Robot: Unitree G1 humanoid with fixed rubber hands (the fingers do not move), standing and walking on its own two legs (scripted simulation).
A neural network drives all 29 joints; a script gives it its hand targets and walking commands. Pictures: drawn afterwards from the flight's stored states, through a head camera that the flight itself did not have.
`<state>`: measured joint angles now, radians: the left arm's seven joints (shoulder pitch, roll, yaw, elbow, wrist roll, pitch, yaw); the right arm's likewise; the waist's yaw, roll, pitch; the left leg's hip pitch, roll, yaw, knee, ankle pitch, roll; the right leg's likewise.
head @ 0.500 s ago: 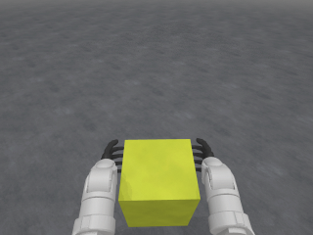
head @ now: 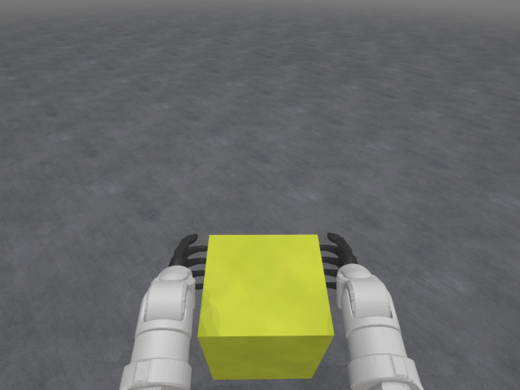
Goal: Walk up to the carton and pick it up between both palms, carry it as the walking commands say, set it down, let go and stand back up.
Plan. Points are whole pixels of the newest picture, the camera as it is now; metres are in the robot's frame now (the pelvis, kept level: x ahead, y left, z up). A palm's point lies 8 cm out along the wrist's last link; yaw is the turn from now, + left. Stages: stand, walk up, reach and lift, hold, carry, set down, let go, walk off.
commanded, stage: hold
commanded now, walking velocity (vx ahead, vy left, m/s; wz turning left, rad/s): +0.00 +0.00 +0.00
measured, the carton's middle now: (263, 310) +0.29 +0.00 -0.03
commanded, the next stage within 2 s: carry in 0.30 s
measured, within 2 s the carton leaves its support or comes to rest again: neither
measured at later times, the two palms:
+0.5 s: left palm (165, 265) +0.32 +0.15 +0.07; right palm (327, 252) +0.33 -0.11 +0.07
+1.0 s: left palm (169, 187) +0.50 +0.18 +0.08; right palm (295, 178) +0.53 -0.08 +0.08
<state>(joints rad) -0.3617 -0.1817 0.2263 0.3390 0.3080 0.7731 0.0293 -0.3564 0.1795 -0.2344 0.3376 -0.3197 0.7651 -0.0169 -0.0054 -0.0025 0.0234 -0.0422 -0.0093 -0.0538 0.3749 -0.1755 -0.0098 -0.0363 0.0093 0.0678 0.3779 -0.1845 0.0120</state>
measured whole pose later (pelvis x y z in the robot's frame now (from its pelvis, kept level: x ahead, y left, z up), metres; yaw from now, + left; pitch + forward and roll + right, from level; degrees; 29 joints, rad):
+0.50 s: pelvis +0.03 +0.01 +0.00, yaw +6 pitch +1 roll -1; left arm -0.31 -0.16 0.08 0.18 0.21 0.86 0.11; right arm -0.28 0.15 -0.17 0.14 -0.21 0.86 -0.10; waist -0.01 -0.01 -0.15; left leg -0.32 0.02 0.04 0.56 -0.37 0.02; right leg -0.21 -0.02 -0.03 0.43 -0.25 0.00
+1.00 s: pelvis +0.24 +0.02 +0.00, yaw +9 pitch +5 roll +0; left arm -0.31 -0.17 0.05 -0.15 0.13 1.25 0.19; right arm -0.26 0.15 -0.11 -0.22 -0.12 1.28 -0.19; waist 0.00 0.01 -0.13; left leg -0.43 0.05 0.06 0.98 -0.37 0.02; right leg -0.30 -0.02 -0.24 0.40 -0.20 -0.07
